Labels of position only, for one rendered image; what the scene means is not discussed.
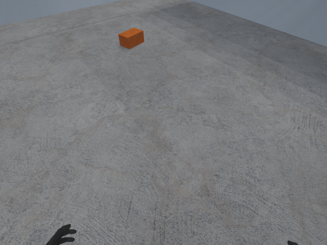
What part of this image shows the carton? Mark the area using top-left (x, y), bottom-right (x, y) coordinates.
top-left (118, 28), bottom-right (144, 49)

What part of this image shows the robot left hand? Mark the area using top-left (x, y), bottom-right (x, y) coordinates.
top-left (46, 224), bottom-right (77, 245)

